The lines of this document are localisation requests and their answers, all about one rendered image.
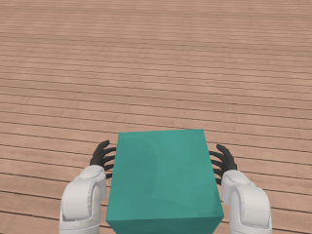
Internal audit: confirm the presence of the carton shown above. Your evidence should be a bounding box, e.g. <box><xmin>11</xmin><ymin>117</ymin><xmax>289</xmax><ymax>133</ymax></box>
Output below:
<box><xmin>105</xmin><ymin>129</ymin><xmax>224</xmax><ymax>234</ymax></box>

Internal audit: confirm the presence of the left robot forearm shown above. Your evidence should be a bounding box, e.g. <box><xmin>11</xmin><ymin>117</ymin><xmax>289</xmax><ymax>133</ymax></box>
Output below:
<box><xmin>58</xmin><ymin>165</ymin><xmax>107</xmax><ymax>234</ymax></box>

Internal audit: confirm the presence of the right robot forearm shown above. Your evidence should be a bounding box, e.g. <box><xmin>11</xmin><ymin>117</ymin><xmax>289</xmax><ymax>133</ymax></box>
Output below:
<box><xmin>220</xmin><ymin>170</ymin><xmax>273</xmax><ymax>234</ymax></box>

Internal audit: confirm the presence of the robot left hand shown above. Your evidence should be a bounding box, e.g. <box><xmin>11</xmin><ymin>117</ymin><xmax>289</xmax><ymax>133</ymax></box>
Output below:
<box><xmin>89</xmin><ymin>140</ymin><xmax>117</xmax><ymax>179</ymax></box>

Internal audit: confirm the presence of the robot right hand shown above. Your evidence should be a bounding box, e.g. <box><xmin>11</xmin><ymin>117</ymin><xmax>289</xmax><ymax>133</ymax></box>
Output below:
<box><xmin>209</xmin><ymin>144</ymin><xmax>238</xmax><ymax>186</ymax></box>

